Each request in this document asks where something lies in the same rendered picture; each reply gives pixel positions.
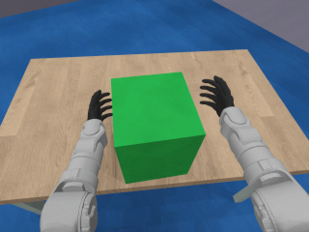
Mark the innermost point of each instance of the right robot forearm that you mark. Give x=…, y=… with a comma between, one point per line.
x=260, y=167

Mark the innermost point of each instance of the left robot forearm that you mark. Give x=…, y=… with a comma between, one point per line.
x=85, y=161

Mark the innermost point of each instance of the robot left upper arm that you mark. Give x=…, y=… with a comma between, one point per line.
x=70, y=211

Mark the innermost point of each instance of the carton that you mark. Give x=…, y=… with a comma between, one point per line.
x=156, y=127

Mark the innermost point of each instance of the robot right upper arm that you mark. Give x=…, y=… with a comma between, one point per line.
x=281, y=207

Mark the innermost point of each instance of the robot left hand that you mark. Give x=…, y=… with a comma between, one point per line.
x=95, y=107

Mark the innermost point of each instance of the robot right hand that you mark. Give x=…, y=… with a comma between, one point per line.
x=222, y=94

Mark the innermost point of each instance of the table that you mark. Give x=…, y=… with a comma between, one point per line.
x=50, y=106

